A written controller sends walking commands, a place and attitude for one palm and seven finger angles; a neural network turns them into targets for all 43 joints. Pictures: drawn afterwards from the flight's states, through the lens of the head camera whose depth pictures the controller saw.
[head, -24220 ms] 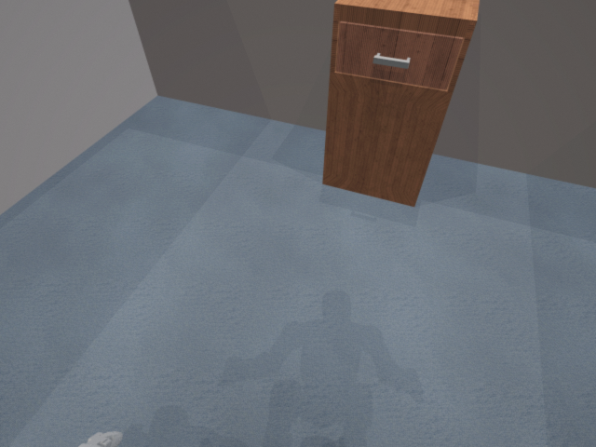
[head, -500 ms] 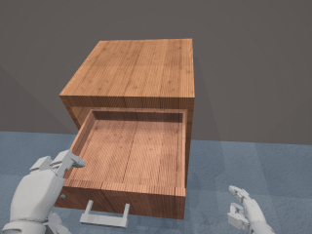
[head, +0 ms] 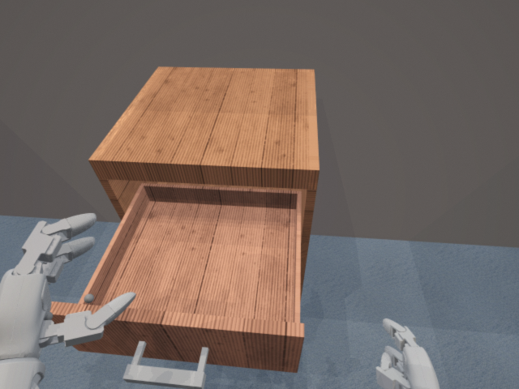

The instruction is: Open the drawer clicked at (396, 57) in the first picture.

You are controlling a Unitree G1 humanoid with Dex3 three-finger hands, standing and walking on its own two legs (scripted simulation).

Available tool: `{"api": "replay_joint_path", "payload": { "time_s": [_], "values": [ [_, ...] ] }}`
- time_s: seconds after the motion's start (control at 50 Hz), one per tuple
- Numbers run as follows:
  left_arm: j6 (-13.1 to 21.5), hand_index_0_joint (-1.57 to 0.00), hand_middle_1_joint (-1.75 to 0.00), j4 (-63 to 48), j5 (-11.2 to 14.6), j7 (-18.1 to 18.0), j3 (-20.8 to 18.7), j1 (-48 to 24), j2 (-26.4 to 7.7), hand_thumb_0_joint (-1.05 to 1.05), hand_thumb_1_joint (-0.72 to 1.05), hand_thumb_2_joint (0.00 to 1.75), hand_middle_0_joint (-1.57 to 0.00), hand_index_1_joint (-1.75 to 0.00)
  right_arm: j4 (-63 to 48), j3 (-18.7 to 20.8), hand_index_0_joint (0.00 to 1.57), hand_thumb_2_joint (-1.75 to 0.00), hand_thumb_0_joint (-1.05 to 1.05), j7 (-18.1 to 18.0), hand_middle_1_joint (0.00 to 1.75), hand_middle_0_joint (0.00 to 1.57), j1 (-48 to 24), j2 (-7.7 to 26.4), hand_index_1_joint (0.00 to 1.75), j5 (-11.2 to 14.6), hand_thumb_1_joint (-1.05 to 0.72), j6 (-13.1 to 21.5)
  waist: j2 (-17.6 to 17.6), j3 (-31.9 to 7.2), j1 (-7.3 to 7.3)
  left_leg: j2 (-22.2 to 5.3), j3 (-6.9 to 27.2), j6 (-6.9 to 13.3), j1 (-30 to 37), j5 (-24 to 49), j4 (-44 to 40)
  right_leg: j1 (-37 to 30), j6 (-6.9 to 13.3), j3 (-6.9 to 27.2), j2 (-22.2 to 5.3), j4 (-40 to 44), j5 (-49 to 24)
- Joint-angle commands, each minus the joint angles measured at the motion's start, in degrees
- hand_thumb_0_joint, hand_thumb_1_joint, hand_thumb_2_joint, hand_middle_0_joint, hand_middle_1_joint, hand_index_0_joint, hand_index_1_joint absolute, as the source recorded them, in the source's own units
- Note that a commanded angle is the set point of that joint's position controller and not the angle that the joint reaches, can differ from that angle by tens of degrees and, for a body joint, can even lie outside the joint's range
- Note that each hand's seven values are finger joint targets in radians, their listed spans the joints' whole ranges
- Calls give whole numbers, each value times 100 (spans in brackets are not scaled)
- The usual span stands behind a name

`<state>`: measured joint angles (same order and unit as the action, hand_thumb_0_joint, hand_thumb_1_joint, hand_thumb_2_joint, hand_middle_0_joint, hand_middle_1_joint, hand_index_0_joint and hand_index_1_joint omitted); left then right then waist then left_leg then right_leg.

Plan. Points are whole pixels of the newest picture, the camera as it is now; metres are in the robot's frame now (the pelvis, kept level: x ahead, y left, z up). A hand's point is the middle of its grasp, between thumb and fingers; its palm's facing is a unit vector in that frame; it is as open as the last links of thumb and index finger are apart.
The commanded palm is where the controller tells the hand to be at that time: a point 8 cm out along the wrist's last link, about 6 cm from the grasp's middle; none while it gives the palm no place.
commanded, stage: draw the hand back to the body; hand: left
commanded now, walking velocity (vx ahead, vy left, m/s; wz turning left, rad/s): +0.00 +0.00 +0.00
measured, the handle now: (168, 363) +0.18 +0.18 -0.08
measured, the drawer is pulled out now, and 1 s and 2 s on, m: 0.30 0.30 0.30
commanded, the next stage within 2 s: step back with the hand held close in 0.46 s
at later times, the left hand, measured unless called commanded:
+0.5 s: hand (84, 297) +0.17 +0.21 +0.16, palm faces +0.39 -0.83 -0.41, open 7.5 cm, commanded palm +0.12 +0.26 +0.18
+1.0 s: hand (74, 314) +0.16 +0.22 +0.15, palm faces +0.26 -0.80 -0.54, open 7.4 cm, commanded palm +0.10 +0.27 +0.18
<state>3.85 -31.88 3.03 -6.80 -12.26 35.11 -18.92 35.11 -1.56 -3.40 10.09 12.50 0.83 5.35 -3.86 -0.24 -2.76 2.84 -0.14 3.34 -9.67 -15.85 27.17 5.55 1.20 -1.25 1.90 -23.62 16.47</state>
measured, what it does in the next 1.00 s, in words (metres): stands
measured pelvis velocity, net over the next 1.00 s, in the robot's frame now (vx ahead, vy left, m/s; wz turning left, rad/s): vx -0.04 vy -0.01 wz -0.01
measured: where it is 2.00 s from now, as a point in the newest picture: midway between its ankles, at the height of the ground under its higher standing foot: outside the picture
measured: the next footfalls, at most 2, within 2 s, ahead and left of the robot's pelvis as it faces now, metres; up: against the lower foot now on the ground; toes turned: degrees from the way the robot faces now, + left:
right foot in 1.90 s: -0.21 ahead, -0.14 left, +0.00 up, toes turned -4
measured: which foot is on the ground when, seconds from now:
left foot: down 0.00-1.00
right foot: down 0.00-1.00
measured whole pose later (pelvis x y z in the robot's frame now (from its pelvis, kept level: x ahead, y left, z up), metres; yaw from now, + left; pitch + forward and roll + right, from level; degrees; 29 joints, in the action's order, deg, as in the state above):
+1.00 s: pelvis -0.04 -0.01 +0.00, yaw +0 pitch +2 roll -1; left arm 8.8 -35.1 2.9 -6.8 -20.3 38.8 -24.8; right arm 31.4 1.9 -4.1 8.1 13.4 2.0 -1.8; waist -1.5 1.9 0.0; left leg 2.0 -0.3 2.7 -18.3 -12.7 28.7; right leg 15.1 1.8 -1.5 2.5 -26.9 14.2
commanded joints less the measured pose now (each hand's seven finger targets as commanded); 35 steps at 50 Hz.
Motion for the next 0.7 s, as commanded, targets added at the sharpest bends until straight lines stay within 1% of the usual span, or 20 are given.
{"api": "replay_joint_path", "payload": {
  "time_s": [0.0,0.14,0.16,0.2,0.24,0.26,0.34,0.36,0.38,0.4,0.48,0.5,0.54,0.56,0.58,0.6,0.62,0.64,0.66,0.68],
  "values": [
    [341,-23,-57,-1082,58,-130,-791,-301,-822,0,48,72,-23,-57,-956,225,20,-90,0,-60,30,20,-779,550,30,38,-90,307,65,-444,-26,-584,366,-301,572,2039,-345,279,84,-52,-297,249,-1502],
    [340,-21,-41,-958,122,-153,-1072,-618,-998,0,73,82,-21,-41,-956,245,20,-90,0,-89,30,20,-861,594,30,47,-90,240,185,-375,-45,-534,332,-246,539,1637,-420,261,73,-13,-305,367,-1380],
    [338,-21,-39,-984,120,-143,-1050,-638,-964,0,76,84,-21,-39,-949,251,20,-90,0,-95,30,20,-913,603,30,44,-90,246,57,-354,-48,-514,310,-234,543,1650,-408,260,85,21,-298,400,-1440],
    [321,-21,-34,-811,122,-111,-847,-509,-757,0,83,87,-21,-34,-940,241,20,-90,0,-67,30,20,-857,585,30,50,-90,219,145,-299,-10,-530,307,-234,563,1684,-409,291,62,-22,-309,379,-1436],
    [332,-20,-30,-908,111,-106,-885,-575,-847,0,90,90,-20,-30,-951,248,20,-90,0,-62,30,20,-889,604,30,43,-90,218,79,-363,-30,-517,288,-218,588,1686,-402,271,56,6,-315,392,-1483],
    [337,-20,-30,-999,117,-112,-944,-641,-915,0,90,90,-20,-30,-948,252,20,-90,0,-61,30,20,-925,620,30,44,-90,227,-38,-356,-43,-492,285,-219,574,1691,-385,251,77,39,-306,421,-1517],
    [354,-20,-30,-976,127,-121,-994,-568,-972,0,90,90,-20,-30,-960,248,20,-90,0,-61,30,20,-910,582,30,43,-90,206,192,-436,-48,-493,271,-207,580,1690,-378,195,56,40,-325,401,-1589],
    [349,-20,-30,-1071,124,-134,-1051,-662,-1043,0,90,90,-20,-30,-954,245,20,-90,0,-70,30,20,-942,601,30,47,-90,211,-39,-401,-52,-477,259,-216,559,1686,-367,202,76,72,-321,429,-1595],
    [362,-20,-30,-986,94,-137,-1078,-668,-1064,0,90,90,-20,-30,-912,229,20,-90,0,-68,30,20,-905,580,30,31,-90,211,-40,-384,-62,-472,261,-222,591,1672,-376,246,70,51,-320,448,-1571],
    [322,-20,-30,-821,129,-127,-980,-527,-909,0,90,90,-20,-30,-926,235,20,-90,0,-73,30,20,-910,550,30,48,-90,191,53,-283,-40,-488,260,-215,560,1611,-386,273,59,46,-320,435,-1511],
    [374,-20,-30,-897,115,-130,-1070,-657,-1047,0,90,90,-20,-30,-915,245,20,-90,0,-83,30,20,-947,579,30,39,-90,188,86,-321,-52,-455,222,-185,603,1494,-366,307,47,96,-325,539,-1488],
    [360,-20,-30,-774,143,-128,-986,-510,-911,0,90,90,-20,-30,-916,257,20,-90,0,-86,30,20,-939,543,30,48,-90,184,152,-312,-30,-470,209,-179,591,1462,-367,284,32,91,-343,503,-1477],
    [365,-20,-30,-816,150,-116,-979,-547,-933,0,90,90,-20,-30,-945,265,20,-90,0,-89,30,20,-960,558,30,58,-90,178,210,-325,-36,-469,195,-164,607,1436,-361,305,16,108,-341,522,-1451],
    [678,-20,-30,-1389,121,-177,-1984,-1638,-1905,0,90,90,-20,-30,-1280,206,20,-90,0,-54,30,20,-629,651,30,109,-90,98,-195,355,111,-469,460,-77,167,984,-284,811,63,700,-578,827,-1571],
    [761,-20,-30,-1181,98,-138,-1901,-1362,-1733,0,90,90,-20,-30,-1085,269,20,-90,0,-41,30,20,-673,575,30,92,-90,88,364,181,136,-508,521,-65,134,901,-178,800,58,878,-726,873,-1752],
    [772,-20,-30,-764,64,-73,-1599,-767,-1328,0,90,90,-20,-30,-1052,308,20,-90,0,-30,30,20,-698,623,30,66,-90,34,646,54,163,-488,490,-38,252,1011,-67,796,25,868,-757,834,-1987],
    [750,-20,-30,-619,55,-15,-1366,-446,-1056,0,90,90,-20,-30,-1094,331,20,-90,0,-7,30,20,-777,643,30,70,-90,-17,685,-83,176,-500,435,-30,307,1188,-40,733,-37,818,-789,740,-2263],
    [749,-20,-30,-608,33,13,-1273,-261,-960,0,90,90,-20,-30,-1116,350,20,-90,0,11,30,20,-813,677,30,68,-90,-77,621,-237,175,-511,384,-16,289,1360,-17,640,-104,740,-792,645,-2431],
    [797,-20,-30,-862,26,25,-1266,-251,-1001,0,90,90,-20,-30,-1168,377,20,-90,0,16,30,20,-860,736,30,66,-90,-85,360,-432,168,-524,356,-17,348,1563,-59,571,-105,728,-793,533,-2603],
    [786,-20,-30,-707,16,12,-1257,-2,-960,0,90,90,-20,-30,-1138,390,20,-90,0,14,30,20,-837,706,30,79,-90,-147,299,-514,165,-572,370,-11,310,1709,-77,538,-122,663,-788,449,-2523]
  ]
}}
